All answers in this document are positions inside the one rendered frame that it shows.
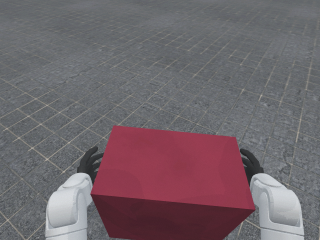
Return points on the robot right forearm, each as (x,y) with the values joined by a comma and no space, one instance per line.
(280,213)

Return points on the carton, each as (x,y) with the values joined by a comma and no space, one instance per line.
(157,184)

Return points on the robot right hand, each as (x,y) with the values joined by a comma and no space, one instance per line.
(252,165)

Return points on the robot left forearm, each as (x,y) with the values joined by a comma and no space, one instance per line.
(66,211)

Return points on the robot left hand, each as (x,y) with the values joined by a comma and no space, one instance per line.
(86,163)

